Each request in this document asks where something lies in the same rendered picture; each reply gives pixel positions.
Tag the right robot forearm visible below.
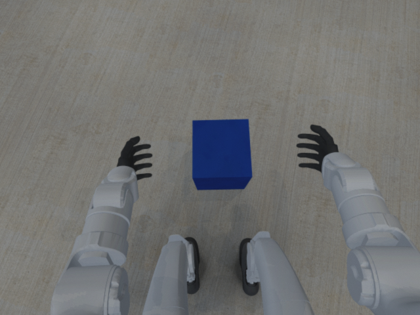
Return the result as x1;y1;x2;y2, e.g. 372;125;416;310
322;152;420;254

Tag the robot right foot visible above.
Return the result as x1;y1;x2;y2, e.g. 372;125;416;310
240;238;259;296

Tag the robot left upper arm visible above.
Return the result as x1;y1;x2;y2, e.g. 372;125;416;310
52;264;130;315

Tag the robot foot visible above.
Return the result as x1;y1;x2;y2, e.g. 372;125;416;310
240;238;259;296
185;237;200;294

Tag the robot right upper arm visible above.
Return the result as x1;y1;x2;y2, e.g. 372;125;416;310
346;245;420;315

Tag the robot left foot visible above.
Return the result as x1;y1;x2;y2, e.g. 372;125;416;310
185;237;200;294

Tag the robot left hand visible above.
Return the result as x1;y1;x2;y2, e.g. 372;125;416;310
117;136;152;180

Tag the left robot forearm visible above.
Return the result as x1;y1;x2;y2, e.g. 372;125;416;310
51;166;139;315

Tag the robot right hand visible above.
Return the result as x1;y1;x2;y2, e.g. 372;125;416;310
297;125;339;172

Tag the carton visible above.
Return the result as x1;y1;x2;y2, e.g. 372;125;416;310
192;119;252;190

